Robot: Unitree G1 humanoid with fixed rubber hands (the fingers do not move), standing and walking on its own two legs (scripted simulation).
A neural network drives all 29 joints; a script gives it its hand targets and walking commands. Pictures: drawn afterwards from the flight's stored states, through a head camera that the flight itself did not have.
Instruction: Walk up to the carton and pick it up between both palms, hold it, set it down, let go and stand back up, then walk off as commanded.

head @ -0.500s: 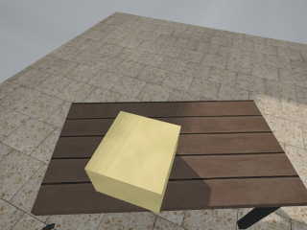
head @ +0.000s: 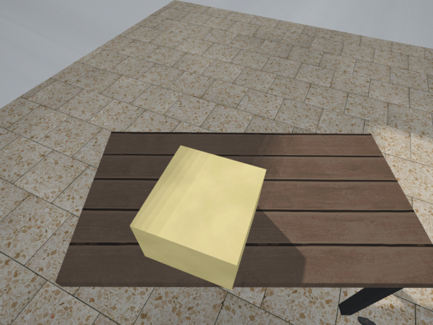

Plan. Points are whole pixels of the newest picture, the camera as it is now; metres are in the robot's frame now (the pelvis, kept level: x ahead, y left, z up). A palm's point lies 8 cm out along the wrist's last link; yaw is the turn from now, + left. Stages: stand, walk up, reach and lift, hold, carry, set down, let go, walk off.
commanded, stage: walk up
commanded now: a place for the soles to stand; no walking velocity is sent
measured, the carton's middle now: (204, 213) +0.41 +0.04 -0.14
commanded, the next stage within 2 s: reach and lift in 0.26 s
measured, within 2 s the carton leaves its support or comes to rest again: neither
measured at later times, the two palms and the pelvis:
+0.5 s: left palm (99, 293) +0.21 +0.25 -0.11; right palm out of the picture +0.16 -0.28 -0.11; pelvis +0.00 -0.02 -0.02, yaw -2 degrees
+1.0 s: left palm (74, 300) +0.19 +0.28 -0.08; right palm (339, 314) +0.17 -0.22 -0.09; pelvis +0.03 +0.00 +0.00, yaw -3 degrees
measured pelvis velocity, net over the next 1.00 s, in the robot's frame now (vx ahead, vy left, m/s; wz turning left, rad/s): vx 0.03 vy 0.00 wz -0.05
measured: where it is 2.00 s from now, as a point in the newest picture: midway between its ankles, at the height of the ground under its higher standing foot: outside the picture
